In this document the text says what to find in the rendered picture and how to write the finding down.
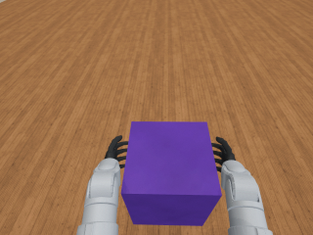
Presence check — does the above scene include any right robot forearm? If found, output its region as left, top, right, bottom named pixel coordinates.
left=221, top=160, right=273, bottom=235

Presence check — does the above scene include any right robot hand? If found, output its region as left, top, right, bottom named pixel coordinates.
left=211, top=136, right=236, bottom=172

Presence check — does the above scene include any left robot hand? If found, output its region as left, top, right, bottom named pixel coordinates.
left=105, top=135, right=128, bottom=168

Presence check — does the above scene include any carton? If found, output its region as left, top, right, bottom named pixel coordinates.
left=120, top=121, right=222, bottom=226

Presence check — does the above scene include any left robot forearm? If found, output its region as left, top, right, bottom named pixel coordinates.
left=76, top=158, right=121, bottom=235

